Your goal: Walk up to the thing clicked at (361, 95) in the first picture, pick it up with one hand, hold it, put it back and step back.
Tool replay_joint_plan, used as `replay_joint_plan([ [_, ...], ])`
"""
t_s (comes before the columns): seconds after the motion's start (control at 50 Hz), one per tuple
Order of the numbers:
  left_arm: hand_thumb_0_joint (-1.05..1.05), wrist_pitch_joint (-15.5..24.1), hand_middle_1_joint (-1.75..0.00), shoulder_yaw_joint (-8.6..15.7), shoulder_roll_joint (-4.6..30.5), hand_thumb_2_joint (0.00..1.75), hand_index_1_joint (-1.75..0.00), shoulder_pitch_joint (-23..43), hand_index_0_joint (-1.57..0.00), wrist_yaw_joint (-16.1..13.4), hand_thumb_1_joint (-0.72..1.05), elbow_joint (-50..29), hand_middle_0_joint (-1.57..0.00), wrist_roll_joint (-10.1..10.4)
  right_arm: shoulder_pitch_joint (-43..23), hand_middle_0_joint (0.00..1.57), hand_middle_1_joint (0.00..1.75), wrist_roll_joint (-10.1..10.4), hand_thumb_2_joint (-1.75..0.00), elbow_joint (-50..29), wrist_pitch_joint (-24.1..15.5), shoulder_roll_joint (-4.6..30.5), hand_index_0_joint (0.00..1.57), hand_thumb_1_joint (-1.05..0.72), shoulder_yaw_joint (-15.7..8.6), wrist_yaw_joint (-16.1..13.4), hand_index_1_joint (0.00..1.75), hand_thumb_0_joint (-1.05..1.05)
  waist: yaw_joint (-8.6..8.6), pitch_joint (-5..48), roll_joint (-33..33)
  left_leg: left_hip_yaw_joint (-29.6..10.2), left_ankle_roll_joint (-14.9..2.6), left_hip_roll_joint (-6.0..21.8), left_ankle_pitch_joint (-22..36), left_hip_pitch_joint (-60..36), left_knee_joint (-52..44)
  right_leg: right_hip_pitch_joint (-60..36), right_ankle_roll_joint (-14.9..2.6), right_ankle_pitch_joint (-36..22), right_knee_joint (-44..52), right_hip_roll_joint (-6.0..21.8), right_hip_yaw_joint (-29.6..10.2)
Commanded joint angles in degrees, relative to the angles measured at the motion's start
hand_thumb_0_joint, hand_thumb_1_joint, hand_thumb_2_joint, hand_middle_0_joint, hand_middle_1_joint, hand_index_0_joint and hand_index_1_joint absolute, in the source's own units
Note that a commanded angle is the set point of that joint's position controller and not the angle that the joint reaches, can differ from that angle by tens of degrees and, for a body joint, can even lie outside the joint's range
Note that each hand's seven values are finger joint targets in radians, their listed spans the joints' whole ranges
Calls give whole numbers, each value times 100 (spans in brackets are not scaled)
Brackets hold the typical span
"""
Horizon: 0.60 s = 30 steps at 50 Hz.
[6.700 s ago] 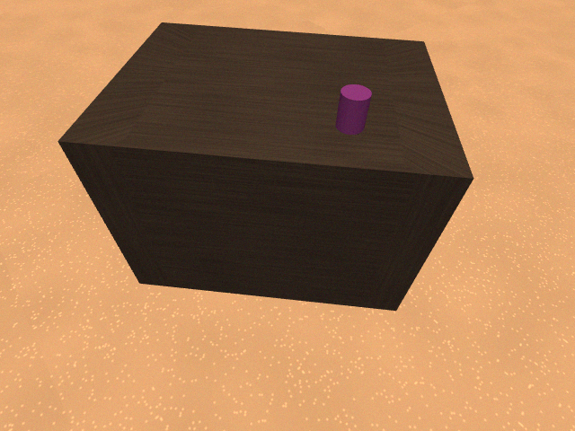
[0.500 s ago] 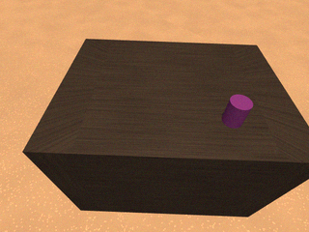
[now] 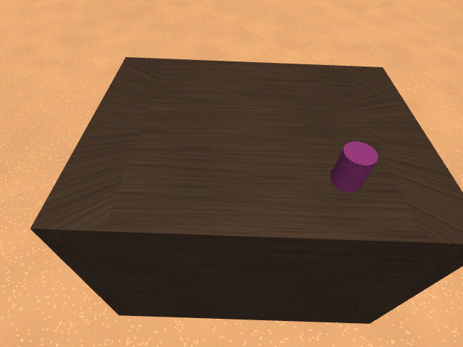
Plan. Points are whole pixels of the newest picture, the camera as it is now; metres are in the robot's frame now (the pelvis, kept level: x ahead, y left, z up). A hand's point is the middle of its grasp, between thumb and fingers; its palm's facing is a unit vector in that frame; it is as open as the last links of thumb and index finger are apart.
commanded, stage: stand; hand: right
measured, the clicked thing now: (352, 167) +0.52 -0.30 -0.03
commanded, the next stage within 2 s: rise first in 0.14 s
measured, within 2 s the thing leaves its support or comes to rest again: neither
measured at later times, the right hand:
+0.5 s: hand (365, 341) +0.16 -0.25 -0.12, palm faces +0.23 +0.92 -0.31, open 11.5 cm
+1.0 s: hand (402, 324) +0.17 -0.27 -0.02, palm faces +0.36 +0.85 -0.37, open 17.4 cm
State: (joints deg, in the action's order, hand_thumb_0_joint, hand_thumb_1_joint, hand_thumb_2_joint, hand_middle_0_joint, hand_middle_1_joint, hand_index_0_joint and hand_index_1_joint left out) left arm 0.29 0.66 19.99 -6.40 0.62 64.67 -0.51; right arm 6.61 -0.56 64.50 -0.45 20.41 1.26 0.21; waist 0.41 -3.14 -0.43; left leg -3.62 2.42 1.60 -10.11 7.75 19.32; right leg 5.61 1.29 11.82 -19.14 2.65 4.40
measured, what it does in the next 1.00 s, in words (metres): stands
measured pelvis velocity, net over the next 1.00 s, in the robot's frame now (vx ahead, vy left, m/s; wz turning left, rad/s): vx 0.01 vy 0.01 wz -0.08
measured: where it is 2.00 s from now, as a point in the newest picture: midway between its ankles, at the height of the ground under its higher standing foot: outside the picture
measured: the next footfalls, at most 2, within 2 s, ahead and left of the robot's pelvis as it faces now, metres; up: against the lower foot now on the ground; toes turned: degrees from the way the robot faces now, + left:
none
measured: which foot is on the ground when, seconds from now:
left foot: down 0.00-1.00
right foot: down 0.00-1.00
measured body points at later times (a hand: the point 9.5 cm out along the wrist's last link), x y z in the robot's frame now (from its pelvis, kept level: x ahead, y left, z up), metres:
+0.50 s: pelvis -0.01 +0.00 -0.01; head +0.03 +0.00 +0.44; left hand +0.17 +0.28 -0.11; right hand +0.15 -0.30 -0.10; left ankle +0.01 +0.15 -0.75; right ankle -0.02 -0.13 -0.75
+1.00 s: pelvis +0.01 +0.01 +0.00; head +0.02 +0.02 +0.45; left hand +0.19 +0.26 -0.10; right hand +0.15 -0.31 +0.01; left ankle +0.01 +0.15 -0.75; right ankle -0.02 -0.13 -0.75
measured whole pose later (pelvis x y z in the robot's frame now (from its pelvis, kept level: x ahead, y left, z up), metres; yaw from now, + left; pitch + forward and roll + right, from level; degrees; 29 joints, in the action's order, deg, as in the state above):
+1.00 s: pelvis +0.01 +0.01 +0.00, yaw -5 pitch -1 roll +0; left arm 4.5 7.1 13.6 -12.6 -3.9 38.1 1.5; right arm 20.6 2.6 13.3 -5.1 17.0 -11.8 -3.4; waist -1.9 -0.7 1.9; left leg 1.2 1.7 2.4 -14.2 8.6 23.7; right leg 8.5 1.9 14.0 -23.4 2.1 -0.5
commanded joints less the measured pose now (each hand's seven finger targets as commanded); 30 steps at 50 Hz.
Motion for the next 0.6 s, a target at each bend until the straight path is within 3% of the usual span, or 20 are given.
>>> replay_joint_plan([
  [0.0,0,114,-30,206,1233,90,-30,109,-20,-91,90,-286,-20,0,-205,20,30,10,-90,-341,-94,1229,20,-90,-254,-91,30,0,14,492,17,-312,-289,524,1178,-20,-185,-170,-188,-825,326,584,-481],
  [0.2,0,112,-30,216,1283,90,-30,127,-20,-94,90,-306,-20,-4,-171,20,30,3,-90,-341,-93,1184,20,-90,-248,-82,30,0,17,457,20,-316,-274,526,1093,44,-242,-215,-192,-712,308,591,-487],
  [0.22,0,110,-22,216,1268,82,-22,141,-12,-94,82,-319,-12,-8,-194,12,22,-1,-82,-355,-89,1191,12,-82,-259,-87,22,0,18,452,39,-298,-275,512,1083,40,-213,-163,-206,-695,321,588,-485],
  [0.24,0,785,-14,139,378,74,-14,2152,-4,-123,74,-2330,-4,469,-2204,6,14,390,-74,-2365,-512,183,6,-74,-196,-157,14,0,12,474,284,471,-173,-164,392,442,273,844,-167,-480,-220,-147,-124],
  [0.26,0,891,-6,54,511,66,-6,1839,0,-238,66,-2616,-2,619,-2035,6,6,610,-66,-2538,-748,438,6,-66,-231,-270,6,0,-209,699,-171,508,-200,-240,-67,57,46,554,-156,-199,-23,-76,-156],
  [0.28,0,857,-3,320,933,58,-5,1258,0,-334,58,-2024,-2,598,-1320,6,5,533,-58,-1709,-687,856,6,-58,-481,-376,5,0,-191,373,-122,533,-214,-226,-287,185,-43,688,-179,-4,10,-103,-138],
  [0.3,0,779,-2,583,1144,50,-5,920,0,-364,50,-1720,-2,615,-989,6,5,533,-50,-1332,-571,976,6,-50,-650,-421,5,0,-134,189,-20,539,-198,-213,-195,406,111,775,-161,-43,-95,-166,-75],
  [0.32,0,753,-3,851,1277,42,-5,806,0,-424,42,-1977,-2,596,-1043,6,5,521,-42,-1456,-550,1128,6,-42,-915,-469,5,0,-83,796,-72,531,-168,-182,151,249,229,574,-164,-387,-236,-177,-73],
  [0.36,0,811,-3,572,890,26,-4,699,-2,-506,26,-2004,-3,555,-1007,6,5,491,-26,-2012,-642,1158,6,-26,-990,-595,5,0,-164,1376,360,516,-230,-140,619,40,337,461,-95,-949,-363,-178,-112],
  [0.38,0,804,-3,672,907,23,-4,450,-1,-515,19,-2016,-3,489,-542,6,5,443,-19,-2146,-622,1141,5,-18,-1099,-609,5,0,-171,1508,404,540,-269,-168,725,7,369,440,-60,-1107,-356,-172,-134],
  [0.4,0,734,-4,802,789,21,-4,158,-3,-497,13,-1659,-3,385,151,5,5,363,-17,-1925,-553,1148,5,-10,-1298,-609,5,0,-359,1304,411,548,-283,-168,794,43,353,645,-80,-1232,-358,-194,-135],
  [0.42,0,704,-4,958,823,18,-4,102,-4,-467,10,-1751,-3,272,421,5,5,293,-17,-2270,-527,1214,5,-4,-1547,-591,5,0,-376,1548,473,566,-287,-180,973,-82,407,584,-74,-1389,-368,-204,-148],
  [0.44,0,666,-4,1010,811,14,-4,-188,-4,-470,2,-1952,-4,250,401,5,5,313,-14,-2758,-522,1161,5,4,-1526,-573,5,0,-227,1838,465,576,-261,-196,1234,-236,389,332,-83,-1594,-376,-206,-138],
  [0.48,0,625,-5,944,647,11,-4,-110,-6,-499,-7,-2272,-4,251,72,5,5,343,-12,-3196,-499,807,5,17,-1282,-544,5,0,-58,1623,353,628,-226,-228,1253,-183,285,309,-99,-1482,-350,-213,-139],
  [0.52,0,579,-5,856,400,10,-4,-78,-5,-507,-17,-2278,-4,275,166,4,5,366,-11,-3446,-443,536,5,25,-1185,-509,5,0,-42,1205,273,689,-207,-239,1019,1,216,476,-121,-1203,-254,-203,-146],
  [0.58,0,613,-4,955,548,8,-5,-144,-5,-546,-33,-3016,-5,278,361,4,6,382,-8,-4110,-457,673,5,37,-1359,-511,6,0,-47,1039,163,734,-219,-225,755,112,122,453,-138,-970,-163,-204,-147],
])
